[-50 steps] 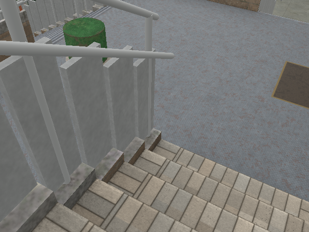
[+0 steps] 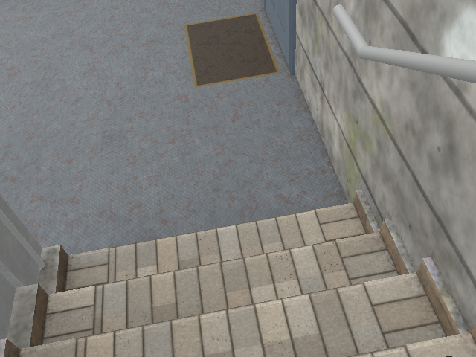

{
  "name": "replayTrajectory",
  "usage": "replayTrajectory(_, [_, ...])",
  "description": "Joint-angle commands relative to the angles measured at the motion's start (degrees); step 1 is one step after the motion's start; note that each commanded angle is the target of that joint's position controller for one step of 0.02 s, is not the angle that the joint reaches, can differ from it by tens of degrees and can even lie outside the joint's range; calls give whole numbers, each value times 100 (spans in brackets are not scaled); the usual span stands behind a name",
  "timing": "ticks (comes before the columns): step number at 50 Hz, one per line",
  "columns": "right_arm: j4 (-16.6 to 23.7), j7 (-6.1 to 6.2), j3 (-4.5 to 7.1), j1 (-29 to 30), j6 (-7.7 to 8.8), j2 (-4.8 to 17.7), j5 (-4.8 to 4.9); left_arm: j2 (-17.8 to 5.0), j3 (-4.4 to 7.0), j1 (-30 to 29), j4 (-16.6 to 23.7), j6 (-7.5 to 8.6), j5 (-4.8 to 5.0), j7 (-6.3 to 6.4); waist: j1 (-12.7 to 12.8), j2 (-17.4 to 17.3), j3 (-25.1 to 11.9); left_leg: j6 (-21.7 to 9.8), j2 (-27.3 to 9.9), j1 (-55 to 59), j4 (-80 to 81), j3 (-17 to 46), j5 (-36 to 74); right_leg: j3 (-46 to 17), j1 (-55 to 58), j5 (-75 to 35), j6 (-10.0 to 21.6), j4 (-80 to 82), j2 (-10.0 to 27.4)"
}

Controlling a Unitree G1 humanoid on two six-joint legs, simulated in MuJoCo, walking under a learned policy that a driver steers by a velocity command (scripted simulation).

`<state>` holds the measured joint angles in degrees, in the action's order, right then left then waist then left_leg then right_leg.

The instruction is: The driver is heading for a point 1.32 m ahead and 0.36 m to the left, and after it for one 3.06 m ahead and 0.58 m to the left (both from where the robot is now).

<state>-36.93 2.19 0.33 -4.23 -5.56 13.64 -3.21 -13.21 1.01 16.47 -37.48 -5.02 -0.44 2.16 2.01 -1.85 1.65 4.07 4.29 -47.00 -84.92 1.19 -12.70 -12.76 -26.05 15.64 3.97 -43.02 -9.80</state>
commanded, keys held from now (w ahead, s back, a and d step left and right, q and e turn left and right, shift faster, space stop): shift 0.56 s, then w+shift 0.24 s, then w+q+shift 0.20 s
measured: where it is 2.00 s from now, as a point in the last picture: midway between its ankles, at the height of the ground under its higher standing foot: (178, 311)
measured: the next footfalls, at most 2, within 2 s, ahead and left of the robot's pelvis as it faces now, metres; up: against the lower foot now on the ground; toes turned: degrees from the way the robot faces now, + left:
left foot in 0.24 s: +0.05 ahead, +0.12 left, +0.00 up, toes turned -6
right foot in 0.60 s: +0.07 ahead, -0.07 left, +0.00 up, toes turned +2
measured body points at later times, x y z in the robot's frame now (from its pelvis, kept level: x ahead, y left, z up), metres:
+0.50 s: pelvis +0.01 +0.05 +0.02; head +0.02 +0.08 +0.47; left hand +0.15 +0.29 -0.11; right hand +0.06 -0.19 -0.09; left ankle +0.01 +0.12 -0.71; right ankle +0.06 -0.10 -0.68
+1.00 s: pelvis +0.13 +0.03 +0.00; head +0.16 +0.04 +0.45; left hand +0.18 +0.31 -0.14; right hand +0.27 -0.24 -0.11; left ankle +0.10 +0.13 -0.68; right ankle +0.03 -0.08 -0.71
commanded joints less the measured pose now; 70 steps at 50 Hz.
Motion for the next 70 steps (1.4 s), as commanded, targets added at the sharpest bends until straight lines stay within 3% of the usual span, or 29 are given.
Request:
replayTrajectory(1, [668, -89, -36, 619, 64, 254, 51, -752, 235, 165, 472, 9, -91, 48, 280, 897, -626, 22, -181, -760, 1313, 317, -734, -2215, 2014, 36, 1006, 1702, 1471])
replayTrajectory(5, [531, -215, -13, 169, 171, 436, 177, -843, 239, -327, 657, 16, -127, -162, 136, 1113, -680, -219, -78, 1322, 2175, -102, -761, -1795, 927, -992, 984, 1918, 1410])
replayTrajectory(9, [371, -218, -21, -408, 145, 334, 361, -895, 245, -466, 600, -62, -177, -243, 13, 1149, -377, -557, -47, 2866, 4663, -18, -1417, -1943, 629, -47, 834, 2325, 1314])
replayTrajectory(11, [116, -124, 37, -1142, 165, 303, 271, -795, 219, -389, 548, -1, -76, -203, -320, 537, -357, -685, -140, 4488, 6058, 31, -737, -1675, -260, 699, 505, 1920, 974])
replayTrajectory(12, [102, -116, 88, -1325, 221, 560, 217, -570, 219, -116, 459, 79, -21, -197, -309, -314, -415, -779, -846, 5287, 6168, 940, -1009, -913, -1030, 1409, 179, 726, 460])
replayTrajectory(13, [179, -163, 139, -1587, 290, 1104, 221, -624, 257, -690, 832, 149, 75, -251, -645, -1202, -163, -1178, -2233, 5401, 6794, 3065, -487, -192, -2431, 2045, -102, 220, -307])
replayTrajectory(14, [-34, -133, 77, -1658, 354, 789, 188, -959, 369, -1103, 727, 236, 40, -238, -678, -502, 94, -1190, -2234, 4897, 6744, 3249, 249, -560, -2296, 1625, -253, -94, 47])
replayTrajectory(19, [53, -138, -21, -762, 515, 463, 219, -664, 302, -374, -21, 58, -17, -289, 63, -500, -340, -1124, -1298, 3312, 6581, 1344, 1250, 22, -592, 156, -532, -1606, 102])
replayTrajectory(26, [-312, -216, -27, -1288, 449, 500, 235, -399, 71, -845, -432, -40, 24, -338, -322, -718, -3, -1251, -1173, 2921, 6825, 1216, -46, 950, 862, 584, -477, 535, 574])
replayTrajectory(29, [-499, -292, -55, -1460, 467, 450, 237, -193, -63, -304, -827, 70, 9, -293, -171, -425, -203, -1179, -1239, 3000, 6782, 1340, -20, 862, 1936, -129, -339, 1830, 786])
replayTrajectory(32, [-411, -424, 193, -1225, 411, 942, 226, -718, 126, -623, -815, 204, 15, -333, -272, 37, 446, -1282, -787, 2797, 6866, 1259, -3209, 731, 935, 1586, 247, 1395, 634])
replayTrajectory(38, [-365, -362, 291, -945, 586, 579, 254, -549, 119, -667, -652, 542, 25, -290, -308, 534, 398, -1313, -508, 3342, 5697, 664, -1601, 13, 570, 1177, 529, 1799, 1130])
replayTrajectory(42, [-538, -317, 336, -1127, 709, 491, 193, -932, 299, -173, -833, 640, 20, -207, -166, 991, -137, -1160, -224, 2691, 4803, 140, -184, -543, 2195, -1143, 789, 1429, 1681])
replayTrajectory(47, [-157, -279, 438, 104, 674, 655, 116, -1148, 405, 1151, -1361, 767, -150, -146, 629, 636, -141, -986, -366, -463, 2483, 329, -1929, -1042, 4329, -3733, 978, 957, 2735])
replayTrajectory(51, [-179, -385, 471, 130, 596, 672, 79, -1121, 431, 836, -1300, 857, -224, -121, 436, 542, -12, -990, -693, -619, 1880, 480, -501, -477, 3420, -2802, 617, 989, 2767])
replayTrajectory(53, [-257, -494, 519, 276, 612, 654, 133, -738, 310, 683, -1373, 1067, -200, -92, 341, 602, 269, -954, -695, -584, 3169, 1012, 2113, 197, 2857, -552, 235, 593, 2327])
replayTrajectory(55, [-265, -801, 370, 171, 581, 293, 174, -629, 227, 191, -1322, 1196, -87, -103, -68, 392, 201, -894, -583, 2161, 4371, 219, 4580, 1253, 265, 1123, -11, 855, 1878])
replayTrajectory(57, [-441, -888, 344, 2, 392, 277, 398, -727, 247, 90, -1422, 1235, -90, -31, -235, 685, 529, -761, -395, 4109, 4155, -490, 4686, 1704, -1369, 1918, -33, 981, 1856])
replayTrajectory(59, [-674, -725, 394, -510, 251, 459, 193, -918, 277, 322, -1525, 1248, -214, -66, -320, 672, 710, -929, 18, 4455, 3771, -1372, 3671, 1976, -1068, 609, 26, 185, 2004])
replayTrajectory(60, [-1098, -570, 530, -1469, 234, 698, 65, -1098, 301, 150, -1536, 1222, -238, -102, -743, 644, 339, -1216, 23, 4817, 3305, -1339, 3150, 2237, -414, -1883, -121, -1197, 2122])
replayTrajectory(61, [-1175, -443, 571, -1946, 236, 821, 38, -1307, 358, 611, -1699, 1071, -292, -56, -939, 648, 371, -1391, -92, 4292, 5075, -998, 912, 2184, 555, -3073, 34, -2475, 2156])
replayTrajectory(62, [-1475, -338, 696, -2668, 321, 979, -68, -1347, 403, 718, -1814, 990, -369, -9, -1289, 149, 132, -1503, 28, 5043, 5670, -940, 999, 2237, 686, -3932, 53, -4382, 2056])
replayTrajectory(63, [-1656, -333, 752, -3143, 436, 1130, -1, -1035, 392, 167, -1740, 873, -430, 47, -1757, -619, 426, -2015, -554, 5538, 6404, 70, 1344, 2151, -629, 156, 22, -7593, 1296])
replayTrajectory(64, [-1759, -386, 633, -2756, 540, 1481, 202, -285, 235, -11, -1276, 860, -383, 81, -801, -1575, 816, -1555, -776, 5790, 4037, 412, 5881, 1648, -2722, 2614, 12, -8379, 982])
replayTrajectory(65, [-1607, -366, 562, -2768, 622, 1440, 468, -389, 165, 493, -959, 935, -401, 27, -438, -899, -347, -1995, -1269, 6459, 4053, 1491, 6808, 1138, -3006, 2090, -117, -7354, 1170])
replayTrajectory(66, [-1565, -318, 697, -2755, 618, 1600, 452, -915, 253, 303, -808, 1039, -412, -47, -617, -211, -914, -2756, -1773, 6522, 5406, 3120, 2374, 837, -3363, 1669, -182, -5974, 1322])
replayTrajectory(67, [-1516, -274, 716, -2397, 614, 1607, 376, -939, 273, -84, -886, 1061, -431, -35, -485, -246, -487, -3086, -2093, 5615, 5889, 4368, -131, 651, -3493, 2097, -292, -5655, 1497])
replayTrajectory(68, [-1394, -299, 515, -1893, 706, 993, 271, -1113, 332, -514, -1016, 982, -411, -7, -289, 753, 107, -2717, -1718, 4547, 5799, 3770, -661, 443, -3300, 1094, -408, -4541, 1606])
replayTrajectory(70, [-1280, -169, 368, -1766, 831, 833, 231, -845, 272, -1009, -820, 782, -331, -75, -119, 442, 643, -2776, -1388, 2426, 5783, 3740, -441, 550, -2153, 473, -823, -2580, 1568])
